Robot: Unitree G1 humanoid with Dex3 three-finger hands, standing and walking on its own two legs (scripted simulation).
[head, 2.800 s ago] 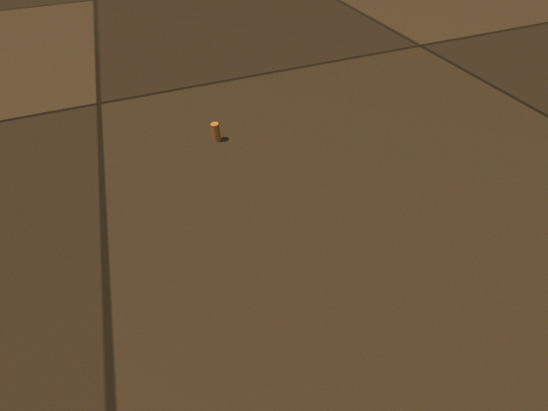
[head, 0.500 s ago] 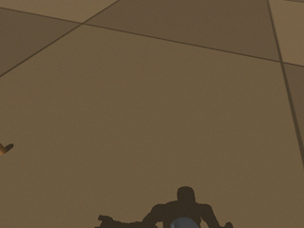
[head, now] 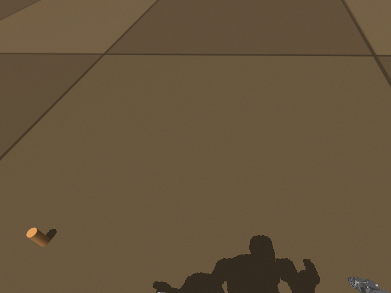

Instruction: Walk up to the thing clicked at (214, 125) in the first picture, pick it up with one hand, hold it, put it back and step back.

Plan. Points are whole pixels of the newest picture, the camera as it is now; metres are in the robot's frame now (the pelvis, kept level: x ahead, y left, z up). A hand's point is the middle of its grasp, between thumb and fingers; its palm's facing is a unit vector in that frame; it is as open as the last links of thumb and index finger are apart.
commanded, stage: walk up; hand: left
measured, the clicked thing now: (38, 237) +0.61 +0.91 -0.69
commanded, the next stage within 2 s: none
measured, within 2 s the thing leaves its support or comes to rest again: neither
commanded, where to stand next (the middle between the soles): +0.16 +0.88 m, yaw -28 degrees
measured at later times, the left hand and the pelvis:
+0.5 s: hand out of the picture +0.18 +0.50 -0.12, palm faces -0.17 -0.79 -0.60, open 7.4 cm; pelvis +0.07 +0.21 -0.02, yaw -9 degrees
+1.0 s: hand out of the picture +0.29 +0.73 -0.14, palm faces -0.30 -0.78 -0.55, open 7.4 cm; pelvis +0.13 +0.45 -0.01, yaw -15 degrees
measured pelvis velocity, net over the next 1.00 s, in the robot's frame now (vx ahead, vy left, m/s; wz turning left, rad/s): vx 0.13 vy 0.45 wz -0.27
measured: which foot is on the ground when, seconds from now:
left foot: up 0.00-0.04, down 0.06-0.40, up 0.42-0.76, down 0.78-1.00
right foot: down 0.00-0.08, up 0.10-0.38, down 0.40-0.80, up 0.82-1.00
